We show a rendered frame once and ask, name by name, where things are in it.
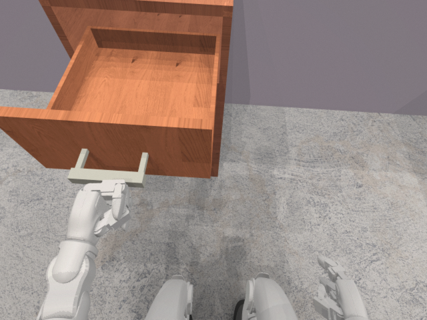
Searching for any robot left thigh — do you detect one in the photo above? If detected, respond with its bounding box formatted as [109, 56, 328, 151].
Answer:
[145, 279, 193, 320]

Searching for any robot left hand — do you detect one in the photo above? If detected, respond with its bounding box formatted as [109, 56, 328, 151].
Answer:
[67, 179, 133, 245]

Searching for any right robot shin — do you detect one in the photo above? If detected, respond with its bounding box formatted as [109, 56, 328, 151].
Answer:
[242, 273, 270, 320]

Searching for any robot right hand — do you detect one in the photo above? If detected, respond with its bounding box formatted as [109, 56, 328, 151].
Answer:
[314, 255, 369, 320]

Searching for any drawer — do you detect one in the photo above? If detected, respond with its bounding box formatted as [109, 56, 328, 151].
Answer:
[0, 26, 220, 179]

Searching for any handle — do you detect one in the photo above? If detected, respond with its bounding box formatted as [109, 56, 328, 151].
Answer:
[67, 149, 149, 188]

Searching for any cabinet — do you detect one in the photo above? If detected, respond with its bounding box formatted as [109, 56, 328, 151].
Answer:
[39, 0, 234, 177]

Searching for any left robot forearm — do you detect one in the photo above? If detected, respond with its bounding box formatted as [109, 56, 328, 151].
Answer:
[36, 239, 99, 320]

